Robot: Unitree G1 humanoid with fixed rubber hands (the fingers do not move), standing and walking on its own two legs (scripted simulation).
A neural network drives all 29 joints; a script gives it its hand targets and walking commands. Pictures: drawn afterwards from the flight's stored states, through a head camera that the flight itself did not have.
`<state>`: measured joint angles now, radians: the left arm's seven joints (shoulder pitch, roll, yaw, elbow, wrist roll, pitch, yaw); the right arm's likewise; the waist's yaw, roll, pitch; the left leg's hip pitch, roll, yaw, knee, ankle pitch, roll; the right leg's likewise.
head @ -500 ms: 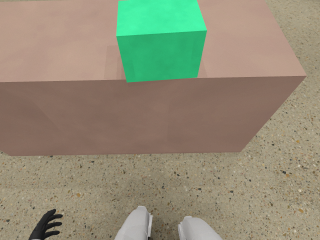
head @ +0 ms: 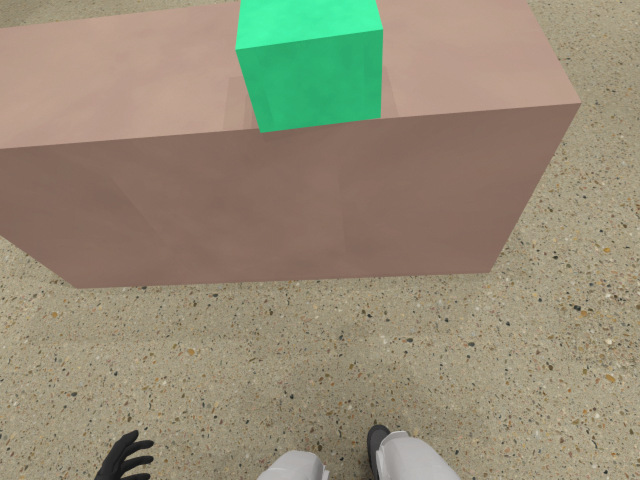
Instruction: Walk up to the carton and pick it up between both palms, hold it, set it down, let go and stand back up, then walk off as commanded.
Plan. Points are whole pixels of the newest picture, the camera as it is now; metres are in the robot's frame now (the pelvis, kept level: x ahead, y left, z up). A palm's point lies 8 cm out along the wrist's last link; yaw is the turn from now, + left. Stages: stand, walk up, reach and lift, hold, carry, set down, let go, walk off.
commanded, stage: walk off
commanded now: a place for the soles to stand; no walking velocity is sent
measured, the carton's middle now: (312, 58) +0.83 +0.07 +0.02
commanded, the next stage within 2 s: none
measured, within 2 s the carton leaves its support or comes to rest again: neither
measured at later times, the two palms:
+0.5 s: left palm out of the picture -0.04 +0.33 -0.10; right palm out of the picture -0.08 -0.30 -0.11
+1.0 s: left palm out of the picture -0.19 +0.39 -0.13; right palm out of the picture -0.22 -0.24 -0.10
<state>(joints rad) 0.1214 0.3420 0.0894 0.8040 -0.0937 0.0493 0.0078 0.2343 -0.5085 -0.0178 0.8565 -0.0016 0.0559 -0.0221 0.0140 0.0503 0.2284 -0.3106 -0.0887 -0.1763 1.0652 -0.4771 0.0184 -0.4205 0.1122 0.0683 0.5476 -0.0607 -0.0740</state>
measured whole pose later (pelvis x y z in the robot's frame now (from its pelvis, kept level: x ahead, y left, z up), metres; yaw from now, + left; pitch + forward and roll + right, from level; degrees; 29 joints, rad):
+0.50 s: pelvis -0.14 +0.01 -0.01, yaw +0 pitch -3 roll +1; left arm 0.15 0.40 0.08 0.80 -0.09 0.04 0.01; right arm 0.25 -0.40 -0.02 0.81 -0.01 0.05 -0.02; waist 0.01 0.00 0.22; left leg -0.38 -0.10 -0.13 0.90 -0.51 0.02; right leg -0.35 0.11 0.10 0.73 -0.30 -0.05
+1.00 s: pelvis -0.29 +0.06 -0.02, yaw +1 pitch -9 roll -2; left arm 0.17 0.45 0.10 0.80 -0.09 0.08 0.01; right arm 0.26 -0.34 -0.02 0.81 -0.02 0.02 -0.02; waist 0.01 -0.05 0.22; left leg -0.29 -0.09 -0.11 0.88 -0.42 0.04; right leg -0.46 0.16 0.15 1.28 -0.41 0.00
